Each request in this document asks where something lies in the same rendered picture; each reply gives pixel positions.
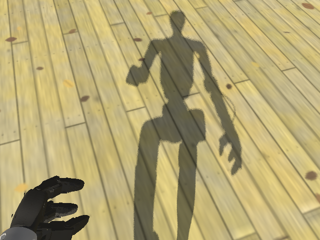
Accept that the robot left hand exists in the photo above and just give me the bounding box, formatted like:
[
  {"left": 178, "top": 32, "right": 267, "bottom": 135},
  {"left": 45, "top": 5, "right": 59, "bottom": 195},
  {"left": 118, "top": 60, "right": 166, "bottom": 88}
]
[{"left": 10, "top": 175, "right": 90, "bottom": 240}]

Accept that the left robot forearm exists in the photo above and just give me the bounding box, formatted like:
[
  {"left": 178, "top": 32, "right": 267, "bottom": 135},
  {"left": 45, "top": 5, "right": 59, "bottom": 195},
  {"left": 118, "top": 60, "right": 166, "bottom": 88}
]
[{"left": 0, "top": 227, "right": 37, "bottom": 240}]

